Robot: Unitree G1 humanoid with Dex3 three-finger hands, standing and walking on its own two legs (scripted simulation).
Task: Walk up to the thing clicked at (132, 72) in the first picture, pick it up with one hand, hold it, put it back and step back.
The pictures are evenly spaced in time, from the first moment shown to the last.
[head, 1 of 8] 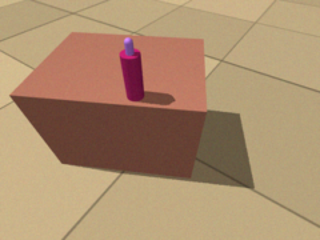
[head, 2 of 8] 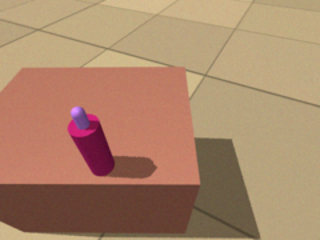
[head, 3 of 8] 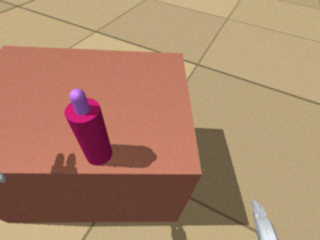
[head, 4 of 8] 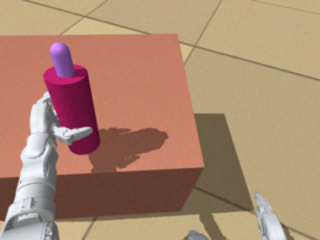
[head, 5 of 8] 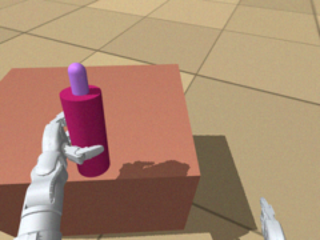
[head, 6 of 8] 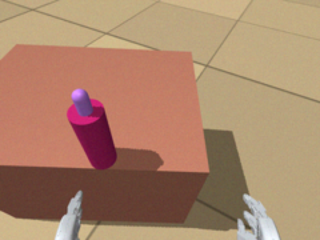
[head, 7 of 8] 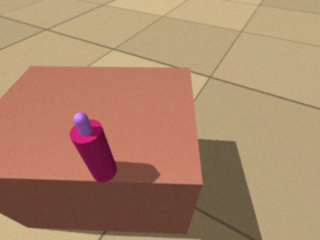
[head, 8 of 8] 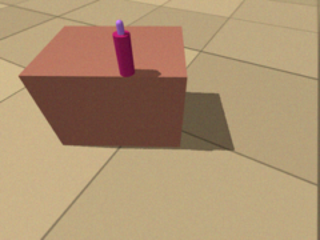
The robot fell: no
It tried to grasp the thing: yes
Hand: left
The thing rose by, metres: 0.21
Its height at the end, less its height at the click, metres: +0.00
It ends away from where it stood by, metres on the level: 0.03
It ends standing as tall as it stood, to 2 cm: yes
